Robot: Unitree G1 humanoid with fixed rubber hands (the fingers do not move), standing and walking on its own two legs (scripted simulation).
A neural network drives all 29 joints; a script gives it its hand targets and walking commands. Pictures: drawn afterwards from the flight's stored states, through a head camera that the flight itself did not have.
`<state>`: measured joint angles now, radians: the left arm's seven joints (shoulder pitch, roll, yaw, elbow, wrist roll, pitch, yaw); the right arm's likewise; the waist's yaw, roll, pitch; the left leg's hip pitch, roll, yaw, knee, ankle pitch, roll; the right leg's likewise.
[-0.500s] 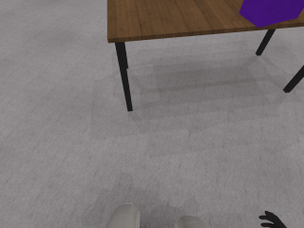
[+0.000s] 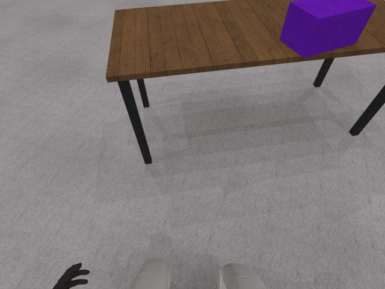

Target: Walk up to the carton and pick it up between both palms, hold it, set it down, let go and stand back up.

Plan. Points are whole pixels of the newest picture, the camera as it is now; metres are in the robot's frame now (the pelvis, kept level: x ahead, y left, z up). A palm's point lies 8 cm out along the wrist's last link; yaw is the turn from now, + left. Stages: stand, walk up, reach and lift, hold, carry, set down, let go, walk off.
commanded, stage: walk up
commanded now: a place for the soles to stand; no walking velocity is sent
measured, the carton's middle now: (324, 23) +1.06 -0.50 +0.02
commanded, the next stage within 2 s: none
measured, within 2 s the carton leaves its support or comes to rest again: neither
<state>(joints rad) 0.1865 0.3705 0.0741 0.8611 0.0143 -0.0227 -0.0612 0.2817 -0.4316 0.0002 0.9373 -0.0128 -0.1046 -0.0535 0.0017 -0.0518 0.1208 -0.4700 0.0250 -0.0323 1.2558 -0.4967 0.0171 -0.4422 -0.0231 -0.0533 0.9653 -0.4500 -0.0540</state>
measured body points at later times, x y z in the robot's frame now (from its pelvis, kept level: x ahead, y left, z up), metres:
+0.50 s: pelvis +0.06 +0.01 +0.00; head +0.08 +0.04 +0.45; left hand +0.13 +0.33 -0.13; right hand +0.13 -0.33 -0.09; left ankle +0.11 +0.15 -0.69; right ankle +0.09 -0.11 -0.65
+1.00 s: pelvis +0.12 -0.08 +0.00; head +0.15 -0.08 +0.45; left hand +0.14 +0.23 -0.12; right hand +0.21 -0.41 -0.11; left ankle +0.15 +0.06 -0.66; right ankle +0.13 -0.16 -0.69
